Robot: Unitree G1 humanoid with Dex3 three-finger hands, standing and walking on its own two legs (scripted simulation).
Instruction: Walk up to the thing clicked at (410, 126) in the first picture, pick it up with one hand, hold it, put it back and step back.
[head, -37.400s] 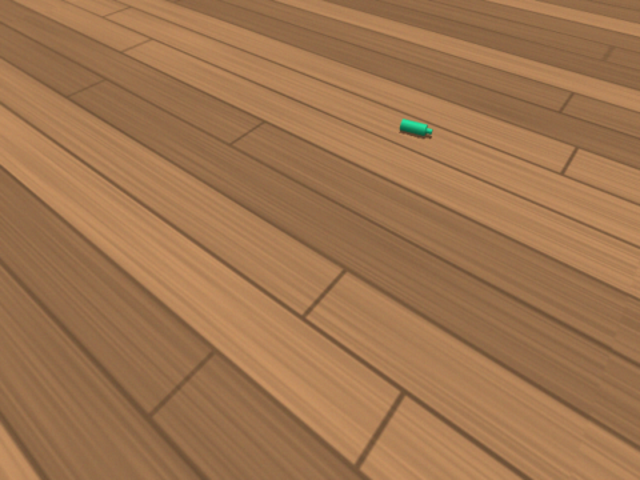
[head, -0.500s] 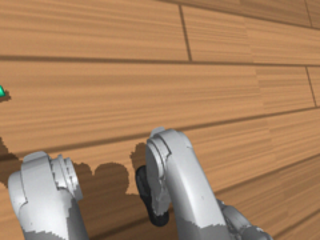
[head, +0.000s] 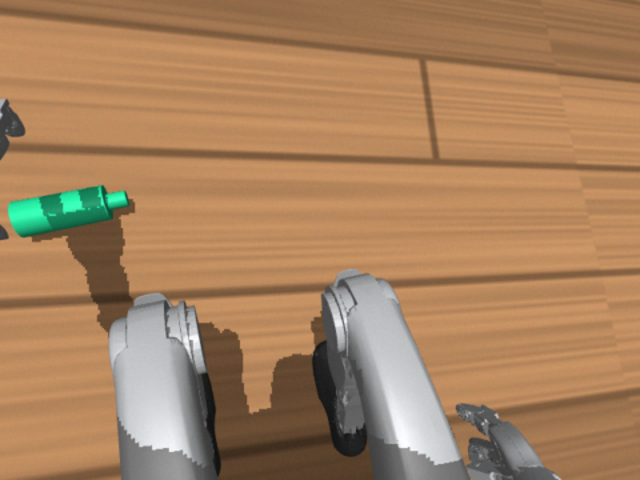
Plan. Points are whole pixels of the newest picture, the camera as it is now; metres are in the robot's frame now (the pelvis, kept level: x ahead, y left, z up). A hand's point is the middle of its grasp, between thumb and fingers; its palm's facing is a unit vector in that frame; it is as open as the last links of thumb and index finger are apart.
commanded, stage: withdraw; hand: left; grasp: from above
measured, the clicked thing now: (74, 208) +0.50 +0.33 -0.34
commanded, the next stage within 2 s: home in 0.18 s
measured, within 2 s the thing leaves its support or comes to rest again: neither
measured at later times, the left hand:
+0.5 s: hand (9, 185) +0.48 +0.35 -0.17, palm faces -0.35 -0.08 -0.93, open 12.9 cm
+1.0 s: hand out of the picture +0.30 +0.30 +0.03, palm faces -0.15 -0.75 -0.64, open 7.5 cm
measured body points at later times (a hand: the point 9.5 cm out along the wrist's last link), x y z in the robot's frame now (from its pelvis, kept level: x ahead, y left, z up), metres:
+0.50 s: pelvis +0.00 +0.00 -0.04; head +0.24 +0.08 +0.33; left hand +0.49 +0.35 -0.12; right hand +0.06 -0.25 -0.15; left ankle +0.09 +0.13 -0.34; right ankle +0.11 -0.13 -0.34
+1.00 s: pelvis +0.01 +0.00 +0.14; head +0.17 +0.07 +0.56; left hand +0.31 +0.34 +0.07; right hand +0.23 -0.23 +0.04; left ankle +0.09 +0.13 -0.34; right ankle +0.11 -0.13 -0.34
